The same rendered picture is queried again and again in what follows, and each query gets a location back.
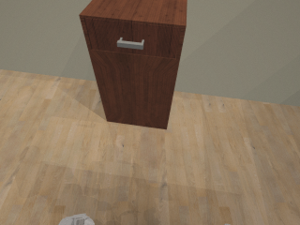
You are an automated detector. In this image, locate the handle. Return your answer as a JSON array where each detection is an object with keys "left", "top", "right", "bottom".
[{"left": 116, "top": 37, "right": 144, "bottom": 50}]

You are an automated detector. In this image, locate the drawer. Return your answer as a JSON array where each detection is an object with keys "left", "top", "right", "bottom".
[{"left": 85, "top": 18, "right": 180, "bottom": 58}]

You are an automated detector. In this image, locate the left robot hand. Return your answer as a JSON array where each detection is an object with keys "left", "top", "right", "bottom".
[{"left": 58, "top": 213, "right": 95, "bottom": 225}]

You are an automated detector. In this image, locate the cabinet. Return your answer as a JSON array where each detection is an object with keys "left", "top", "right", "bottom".
[{"left": 79, "top": 0, "right": 188, "bottom": 129}]

